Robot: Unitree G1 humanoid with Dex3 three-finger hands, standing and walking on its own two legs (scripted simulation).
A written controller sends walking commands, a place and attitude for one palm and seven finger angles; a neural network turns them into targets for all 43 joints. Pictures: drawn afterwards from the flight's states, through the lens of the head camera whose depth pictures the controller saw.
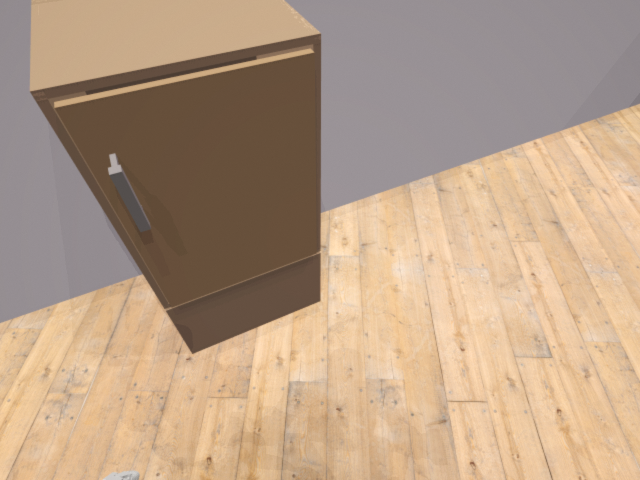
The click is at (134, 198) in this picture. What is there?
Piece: cupboard door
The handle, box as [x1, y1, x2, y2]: [108, 153, 150, 231]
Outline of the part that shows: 110,154 109,156 111,166 108,168 110,177 140,231 149,229 149,222 120,165 118,164 115,154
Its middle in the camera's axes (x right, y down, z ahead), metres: -0.35 -0.08 +0.70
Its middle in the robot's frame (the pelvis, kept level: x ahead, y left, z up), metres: +0.57 +0.38 -0.01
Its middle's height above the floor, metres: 0.75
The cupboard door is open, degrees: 0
